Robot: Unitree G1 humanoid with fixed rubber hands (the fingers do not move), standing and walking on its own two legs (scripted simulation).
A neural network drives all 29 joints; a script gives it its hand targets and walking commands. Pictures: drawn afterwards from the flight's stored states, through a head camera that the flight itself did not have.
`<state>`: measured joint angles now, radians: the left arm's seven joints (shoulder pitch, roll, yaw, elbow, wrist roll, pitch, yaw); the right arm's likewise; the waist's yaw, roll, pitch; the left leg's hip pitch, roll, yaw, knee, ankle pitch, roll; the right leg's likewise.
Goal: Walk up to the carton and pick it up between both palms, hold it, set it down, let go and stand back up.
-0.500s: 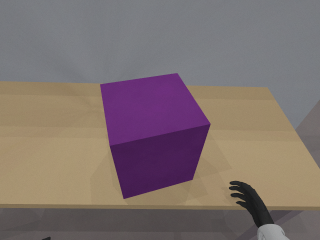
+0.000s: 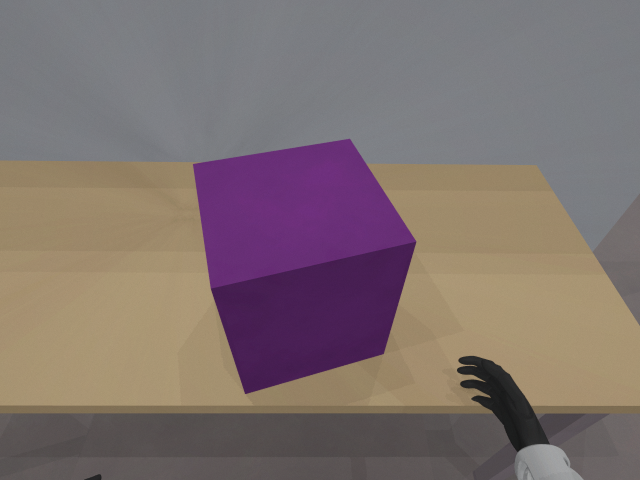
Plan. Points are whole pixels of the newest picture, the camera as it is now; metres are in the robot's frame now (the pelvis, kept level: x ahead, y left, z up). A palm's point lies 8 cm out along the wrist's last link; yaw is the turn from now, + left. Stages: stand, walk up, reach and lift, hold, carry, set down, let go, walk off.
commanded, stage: stand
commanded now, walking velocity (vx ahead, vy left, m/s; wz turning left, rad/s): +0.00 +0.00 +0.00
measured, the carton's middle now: (297, 267) +0.39 +0.03 +0.06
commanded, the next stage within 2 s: none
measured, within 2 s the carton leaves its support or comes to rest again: neither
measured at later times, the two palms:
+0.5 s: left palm out of the picture +0.10 +0.30 -0.09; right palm (519, 426) +0.19 -0.23 -0.01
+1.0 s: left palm out of the picture +0.11 +0.29 -0.09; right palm (522, 426) +0.19 -0.24 -0.01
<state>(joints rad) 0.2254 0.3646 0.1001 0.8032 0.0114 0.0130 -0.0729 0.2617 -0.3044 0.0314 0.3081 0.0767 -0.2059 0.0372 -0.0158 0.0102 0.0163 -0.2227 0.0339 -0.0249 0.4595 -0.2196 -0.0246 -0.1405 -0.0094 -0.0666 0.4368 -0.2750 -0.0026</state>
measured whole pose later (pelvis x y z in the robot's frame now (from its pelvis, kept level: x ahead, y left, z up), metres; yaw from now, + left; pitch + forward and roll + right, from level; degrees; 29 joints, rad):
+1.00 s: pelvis +0.00 -0.02 +0.00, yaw -1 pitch -1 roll +0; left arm 0.22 0.36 0.10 0.80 0.01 0.02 -0.08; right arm 0.28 -0.31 0.07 0.25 0.08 -0.22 0.04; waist -0.02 0.02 0.02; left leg -0.24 0.05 -0.02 0.49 -0.25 -0.04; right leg -0.18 0.00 -0.07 0.50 -0.31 -0.03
